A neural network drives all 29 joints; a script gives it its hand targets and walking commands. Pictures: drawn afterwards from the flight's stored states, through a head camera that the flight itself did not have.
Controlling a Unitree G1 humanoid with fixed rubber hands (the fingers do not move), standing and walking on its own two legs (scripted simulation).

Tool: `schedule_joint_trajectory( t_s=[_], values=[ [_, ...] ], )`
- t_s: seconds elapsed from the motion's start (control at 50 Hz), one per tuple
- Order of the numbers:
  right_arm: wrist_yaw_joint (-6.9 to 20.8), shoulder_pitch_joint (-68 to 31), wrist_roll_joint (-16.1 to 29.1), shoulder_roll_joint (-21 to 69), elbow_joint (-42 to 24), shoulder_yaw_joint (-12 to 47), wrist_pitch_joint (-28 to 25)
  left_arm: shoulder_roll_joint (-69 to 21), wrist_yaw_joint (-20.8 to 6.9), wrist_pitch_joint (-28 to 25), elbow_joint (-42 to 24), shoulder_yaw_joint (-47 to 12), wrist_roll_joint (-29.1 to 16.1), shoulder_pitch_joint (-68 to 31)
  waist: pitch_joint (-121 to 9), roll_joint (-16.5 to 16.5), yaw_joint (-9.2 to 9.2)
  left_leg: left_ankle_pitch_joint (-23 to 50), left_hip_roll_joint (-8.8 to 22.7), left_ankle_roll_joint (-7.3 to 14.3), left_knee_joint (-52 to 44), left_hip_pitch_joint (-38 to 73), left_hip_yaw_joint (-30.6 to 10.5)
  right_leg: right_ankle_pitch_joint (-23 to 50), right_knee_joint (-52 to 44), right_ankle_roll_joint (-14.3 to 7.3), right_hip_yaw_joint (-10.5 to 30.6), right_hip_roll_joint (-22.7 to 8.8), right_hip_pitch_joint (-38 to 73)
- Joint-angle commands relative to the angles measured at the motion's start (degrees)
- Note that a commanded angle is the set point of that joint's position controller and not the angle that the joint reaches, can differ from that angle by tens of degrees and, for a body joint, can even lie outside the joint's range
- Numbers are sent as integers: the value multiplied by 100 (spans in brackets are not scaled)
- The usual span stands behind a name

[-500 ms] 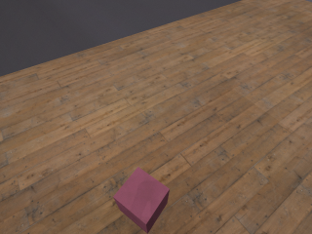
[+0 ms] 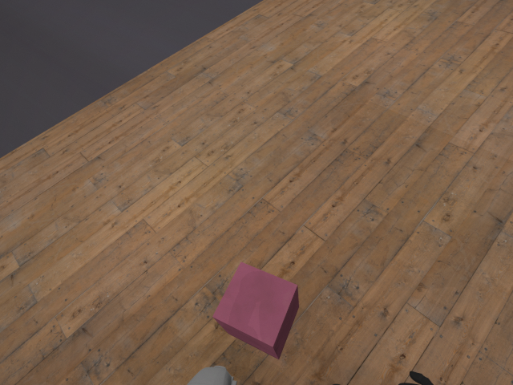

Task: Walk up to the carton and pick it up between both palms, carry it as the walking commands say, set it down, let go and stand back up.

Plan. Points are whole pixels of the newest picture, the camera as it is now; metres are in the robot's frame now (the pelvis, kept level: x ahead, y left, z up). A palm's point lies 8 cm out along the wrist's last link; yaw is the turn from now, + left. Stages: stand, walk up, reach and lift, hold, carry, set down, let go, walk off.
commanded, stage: walk up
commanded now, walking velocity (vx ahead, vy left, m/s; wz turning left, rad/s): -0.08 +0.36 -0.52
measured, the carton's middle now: (260, 311) +0.40 +0.12 -0.66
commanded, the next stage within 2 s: stand in 1.78 s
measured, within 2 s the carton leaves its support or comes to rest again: neither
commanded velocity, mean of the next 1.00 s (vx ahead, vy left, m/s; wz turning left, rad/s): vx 0.02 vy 0.12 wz -0.25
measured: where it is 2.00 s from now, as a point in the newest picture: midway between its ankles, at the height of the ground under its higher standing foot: outside the picture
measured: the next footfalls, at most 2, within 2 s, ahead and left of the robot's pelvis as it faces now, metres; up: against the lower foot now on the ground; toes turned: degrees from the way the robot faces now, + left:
left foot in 0.14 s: +0.01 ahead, +0.23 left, +0.00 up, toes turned -2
right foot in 0.48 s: +0.02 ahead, +0.09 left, +0.00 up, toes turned -16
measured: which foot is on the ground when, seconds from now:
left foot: up 0.00-0.12, down 0.14-0.48, up 0.50-0.68, down 0.70-1.00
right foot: down 0.00-0.12, up 0.14-0.46, down 0.48-0.72, up 0.74-1.00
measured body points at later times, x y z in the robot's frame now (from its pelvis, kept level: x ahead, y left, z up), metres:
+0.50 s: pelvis +0.02 +0.17 -0.02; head +0.05 +0.15 +0.43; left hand +0.21 +0.36 -0.14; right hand -0.06 -0.05 -0.17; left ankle -0.03 +0.24 -0.75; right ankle -0.02 +0.10 -0.75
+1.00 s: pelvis +0.02 +0.22 +0.00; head +0.05 +0.24 +0.44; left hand +0.17 +0.44 -0.16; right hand -0.05 -0.06 -0.12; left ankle +0.05 +0.35 -0.75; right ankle -0.05 +0.07 -0.68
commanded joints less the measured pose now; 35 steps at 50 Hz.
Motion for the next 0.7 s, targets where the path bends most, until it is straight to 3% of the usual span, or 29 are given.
schedule_joint_trajectory(
  t_s=[0.0,0.04,0.06,0.08,0.1,0.12,0.14,0.16,0.2,0.22,0.26,0.34,0.4,0.42,0.44,0.46,0.48,0.5,0.52,0.54,0.56,0.58,0.6,0.64,0.66,0.68],
  values=[
    [-53,60,39,-62,-413,-40,-68,1447,60,23,-287,305,14,17,-319,-2289,-37,-340,94,49,-785,114,-11,-1447,-1080,-935,1365,-1023,397],
    [-100,258,84,-82,-485,-82,-106,1514,85,57,-379,333,15,-302,-386,-2383,-164,-568,89,135,-1429,714,30,-1547,-1118,-880,1373,-1062,-32],
    [-139,589,102,-82,-470,-107,-138,1488,85,84,-455,325,18,-579,-541,-2322,-375,-653,33,207,-1829,1330,164,-1685,-1034,-771,1189,-935,-438],
    [-190,1253,125,-101,-361,-141,-176,1410,100,109,-565,293,2,-940,-814,-1936,-838,-300,0,322,-2525,2328,437,-1974,-741,-606,743,-594,-1061],
    [-230,2062,113,-247,-158,-212,-220,1024,135,111,-606,206,30,-992,-1086,-867,-1303,-434,169,383,-3062,3379,454,-2552,449,-532,7,43,-1918],
    [-195,1990,52,-682,-178,-167,-300,309,145,94,-585,46,106,-758,-764,723,-1234,-1611,960,338,-3661,2708,-128,-2849,2335,-555,-855,1029,-2321],
    [-140,1329,118,-1119,-546,-95,-385,-24,202,96,-918,-42,162,-919,-508,1567,-1028,-2455,2210,830,-4634,1464,-1701,-3204,3243,-384,-1192,1275,-2654],
    [-111,922,65,-1125,-537,6,-438,261,234,116,-1001,-12,71,-1442,-78,2349,-917,-2925,2275,1261,-5040,325,-2089,-2795,3734,-557,-910,932,-2280],
    [-174,72,66,-346,-649,258,-504,594,60,119,-471,71,-17,-954,233,1410,-304,-1320,1359,952,-4583,16,-648,-1803,4450,-527,-972,972,-1470],
    [-269,-9,36,-258,-669,217,-538,601,-10,98,-335,135,-6,-680,42,1112,-207,-477,1134,998,-4325,380,-195,-1506,4585,-405,-1155,942,-1297],
    [-361,504,-8,-46,-485,218,-602,358,-59,65,-303,63,5,-694,-60,834,-317,1121,984,1145,-3924,1225,109,-1462,4001,-352,-1321,900,-1348],
    [-423,1617,-91,88,-200,193,-609,-109,-32,10,-603,-191,-55,-1660,-444,901,-754,4168,1293,1538,-3147,2525,119,-2085,2227,-599,-1741,765,-1076],
    [-481,1808,-38,36,42,173,-601,-337,2,-55,-610,-308,-155,-1573,-724,821,-665,5454,1352,1349,-2811,2676,75,-1528,859,-721,-1880,834,-201],
    [-495,1838,0,28,145,174,-608,-312,28,-96,-594,-319,-159,-1451,-768,727,-551,5517,1295,1158,-2713,2569,138,-842,101,-771,-1780,710,242],
    [-504,1807,73,11,229,165,-643,-196,64,-165,-540,-299,-138,-1196,-964,596,-353,5297,1221,881,-2568,2168,255,255,-628,-858,-1538,359,1150],
    [-495,1781,169,20,143,154,-693,170,104,-235,-489,-226,-78,-883,-1499,110,-194,3789,1125,588,-2156,1414,289,1419,-518,-1047,-791,-510,2477],
    [-522,1876,251,196,-93,133,-710,573,82,-172,-402,-178,-137,-1112,-1502,-1204,-304,1301,613,219,-1562,587,697,3693,110,-1704,55,-1582,2828],
    [-548,1701,189,43,-91,30,-641,318,49,-125,-362,-179,-112,-1155,-1372,-1397,-289,-1187,349,191,-1126,405,733,4211,-62,-2001,90,-1775,2415],
    [-537,1480,109,28,-102,-10,-566,234,53,-142,-328,-168,-94,-1214,-1020,-1266,-233,-1539,306,150,-584,191,530,3607,-310,-2042,121,-1724,2052],
    [-497,1465,7,70,-67,-21,-509,149,82,-145,-310,-185,-101,-1290,-800,-818,-323,-1315,349,133,-357,59,377,2731,-501,-1933,34,-1578,1810],
    [-465,1502,-10,146,-51,-17,-480,113,85,-169,-416,-230,-94,-1580,-561,-810,-496,-1048,405,121,-427,121,314,2366,-592,-1730,-231,-1299,1460],
    [-433,1585,63,363,-47,44,-524,23,47,-179,-514,-306,-121,-2081,-512,-1244,-748,-904,408,86,-911,573,362,2085,-593,-1481,-860,-722,1027],
    [-422,1614,98,406,-21,67,-596,71,-2,-120,-425,-304,-108,-2153,-472,-1772,-800,-503,270,80,-1218,742,647,1744,-480,-1352,-1277,-196,939],
    [-408,1741,46,400,131,67,-641,38,-35,-92,-253,-363,-105,-1822,-537,-1113,-716,231,92,74,-2052,1133,1015,1135,-239,-1328,-1409,-86,859],
    [-402,1883,29,453,208,93,-650,61,-55,-95,-160,-393,-138,-1742,-535,-743,-791,823,114,96,-2677,1578,1123,436,-133,-1209,-1433,-65,612],
    [-412,2022,-6,372,272,91,-674,-35,-87,-94,-75,-426,-163,-1640,-506,-254,-836,1129,356,114,-3073,2001,956,-426,93,-995,-1470,107,270]
  ],
)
